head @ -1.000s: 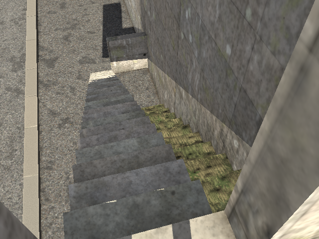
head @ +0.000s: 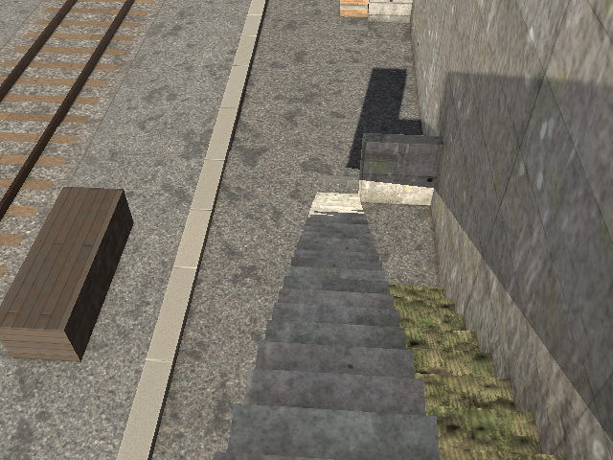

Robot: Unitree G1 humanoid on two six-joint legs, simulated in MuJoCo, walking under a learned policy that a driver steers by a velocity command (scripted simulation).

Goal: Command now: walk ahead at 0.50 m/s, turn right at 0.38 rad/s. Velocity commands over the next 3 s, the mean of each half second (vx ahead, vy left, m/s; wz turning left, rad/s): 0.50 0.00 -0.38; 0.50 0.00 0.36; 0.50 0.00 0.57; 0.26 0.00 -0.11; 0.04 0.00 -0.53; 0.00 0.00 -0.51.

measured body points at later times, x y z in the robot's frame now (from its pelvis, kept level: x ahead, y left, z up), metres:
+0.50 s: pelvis +0.24 -0.06 -0.18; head +0.21 -0.07 +0.26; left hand +0.38 +0.19 -0.29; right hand +0.31 -0.34 -0.28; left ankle +0.38 +0.02 -0.90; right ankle +0.08 -0.10 -0.81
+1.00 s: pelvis +0.45 -0.15 -0.39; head +0.43 -0.13 +0.06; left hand +0.64 +0.07 -0.48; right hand +0.40 -0.40 -0.52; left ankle +0.34 +0.02 -1.00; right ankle +0.54 -0.29 -1.13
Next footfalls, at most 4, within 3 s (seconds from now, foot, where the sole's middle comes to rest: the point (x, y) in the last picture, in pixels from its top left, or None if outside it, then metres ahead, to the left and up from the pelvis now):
0.04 right None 0.11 -0.10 -0.85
0.54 left None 0.38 0.01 -1.04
1.02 right None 0.56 -0.30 -1.23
1.50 left None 0.67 0.05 -1.23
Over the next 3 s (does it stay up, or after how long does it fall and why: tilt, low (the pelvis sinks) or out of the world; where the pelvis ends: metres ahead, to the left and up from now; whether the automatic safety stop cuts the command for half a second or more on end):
stays up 0.85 0.03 -0.67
